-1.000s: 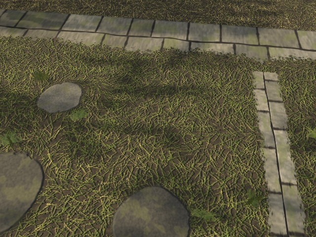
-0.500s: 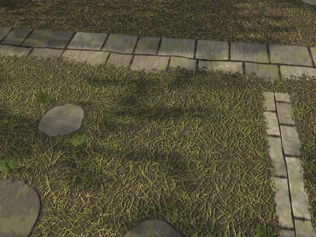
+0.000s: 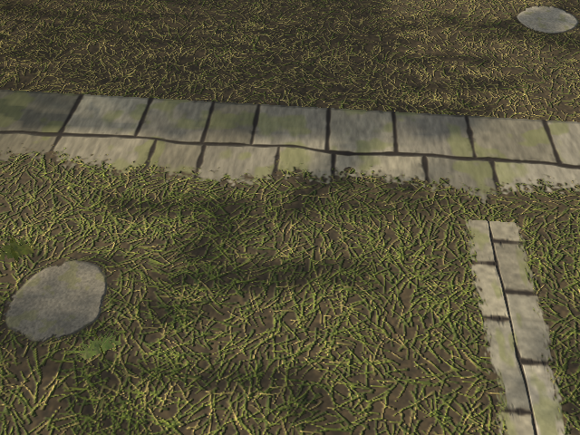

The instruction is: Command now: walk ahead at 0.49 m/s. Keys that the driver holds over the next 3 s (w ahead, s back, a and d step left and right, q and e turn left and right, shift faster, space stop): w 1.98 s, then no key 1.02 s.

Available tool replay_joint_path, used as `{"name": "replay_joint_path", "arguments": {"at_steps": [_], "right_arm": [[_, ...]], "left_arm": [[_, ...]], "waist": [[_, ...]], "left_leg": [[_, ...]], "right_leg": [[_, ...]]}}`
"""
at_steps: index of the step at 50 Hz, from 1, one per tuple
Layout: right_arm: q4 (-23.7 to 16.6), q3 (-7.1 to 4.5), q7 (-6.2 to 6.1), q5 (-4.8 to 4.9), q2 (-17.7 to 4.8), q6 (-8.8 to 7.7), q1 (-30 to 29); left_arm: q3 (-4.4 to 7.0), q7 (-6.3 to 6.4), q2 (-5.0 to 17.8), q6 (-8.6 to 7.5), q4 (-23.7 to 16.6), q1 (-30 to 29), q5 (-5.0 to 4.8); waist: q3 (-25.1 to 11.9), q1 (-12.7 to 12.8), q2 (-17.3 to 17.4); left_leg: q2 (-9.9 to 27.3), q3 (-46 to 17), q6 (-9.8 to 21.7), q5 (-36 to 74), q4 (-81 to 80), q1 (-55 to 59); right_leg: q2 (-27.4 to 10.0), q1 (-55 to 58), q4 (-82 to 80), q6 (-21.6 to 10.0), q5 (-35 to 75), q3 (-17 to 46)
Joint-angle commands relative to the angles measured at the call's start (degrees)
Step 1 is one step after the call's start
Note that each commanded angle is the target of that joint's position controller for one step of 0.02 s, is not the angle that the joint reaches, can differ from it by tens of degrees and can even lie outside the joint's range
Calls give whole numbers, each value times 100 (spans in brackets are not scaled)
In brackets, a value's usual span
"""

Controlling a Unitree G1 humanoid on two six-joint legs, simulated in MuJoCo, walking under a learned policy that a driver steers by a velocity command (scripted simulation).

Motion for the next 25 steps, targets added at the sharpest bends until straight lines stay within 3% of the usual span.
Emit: {"name": "replay_joint_path", "arguments": {"at_steps": [1, 6, 9, 11, 13, 14, 15, 16, 17, 18, 19, 20, 22, 23, 25], "right_arm": [[-302, -115, -113, 4, -742, -100, -211], [-165, -150, -209, 112, -934, -11, 372], [-39, -166, -215, 147, -953, 62, 653], [5, -191, -230, 147, -981, 121, 705], [-10, -226, -241, 150, -1070, 182, 579], [-48, -217, -242, 136, -1066, 211, 442], [-110, -150, -237, 75, -894, 226, 385], [-264, 4, -214, 10, -449, 156, 716], [-207, 135, -175, 61, -48, 8, 1087], [-257, -43, -152, 222, -757, -97, 629], [-424, -99, -152, 283, -961, -144, 145], [-457, -115, -190, 216, -920, -135, -100], [-444, -148, -214, 133, -680, 9, -18], [-403, -141, -219, 134, -548, 80, 89], [-457, -160, -240, 113, -504, 163, -11]], "left_arm": [[80, 43, 264, 26, -249, 195, 72], [31, -55, 162, -44, -548, -919, 3], [8, -162, 194, -70, -728, -1385, -47], [18, -240, 268, -116, -836, -1503, -56], [79, -283, 424, -166, -809, -1178, -54], [175, -275, 586, -182, -663, -632, -43], [336, -238, 911, -194, -346, 433, -37], [483, -203, 1512, -183, -166, 1440, 76], [468, -249, 1512, -149, -67, 1725, 71], [320, -246, 995, -161, -111, 1457, 40], [243, -238, 797, -156, -248, 847, 13], [185, -256, 644, -145, -346, 372, 41], [115, -306, 392, -157, -328, 94, 110], [117, -315, 379, -169, -262, 155, 105], [156, -281, 526, -191, -121, 356, 100]], "waist": [[317, 265, 442], [335, -143, 455], [462, -297, 499], [481, -264, 534], [304, -14, 649], [-7, 313, 658], [-680, 751, 524], [-1666, 873, -424], [-2223, 752, -1515], [-1673, 787, -960], [-966, 634, -626], [-629, 459, -163], [-317, 134, -213], [-266, 72, -234], [-100, 13, -168]], "left_leg": [[1598, -1195, 970, 473, -1173, -580], [1545, -918, 698, 495, -1066, 84], [1758, -978, 675, 396, -830, 656], [1940, -1060, 615, 481, -584, 1021], [2010, -1076, 505, 1166, -159, 1168], [1829, -903, 390, 2134, 486, 1107], [1474, -614, 221, 2558, 1750, 640], [832, -173, -137, 1042, 3991, -1260], [124, -644, -286, -2439, 5321, -2824], [494, -1124, -157, -2312, 5935, -3409], [814, -934, -77, -1719, 5875, -3547], [1063, -815, -100, -1202, 5606, -3269], [1339, -803, -155, -688, 5082, -2664], [1340, -744, -194, -593, 4975, -2526], [1368, -690, -281, -327, 4688, -2702]], "right_leg": [[-244, -169, -780, 157, 894, 5], [61, 17, -2693, 216, 1792, -248], [152, -45, -3206, 174, 1521, -262], [206, -5, -3458, 37, 1099, -255], [368, 599, -3685, -131, 680, -377], [563, 1387, -3817, -256, 600, -540], [513, 2831, -3759, -470, 710, -442], [-889, 5106, -3745, -1147, 543, 1448], [-1630, 6159, -4620, -1653, -298, 3669], [-1450, 5731, -4801, -1384, -593, 3425], [-1294, 4870, -4900, -1167, -116, 2546], [-1058, 4068, -5083, -1074, 441, 1925], [-660, 3161, -5472, -962, 904, 1156], [-560, 2987, -5594, -997, 1107, 939], [-506, 2874, -5727, -1063, 1620, 619]]}}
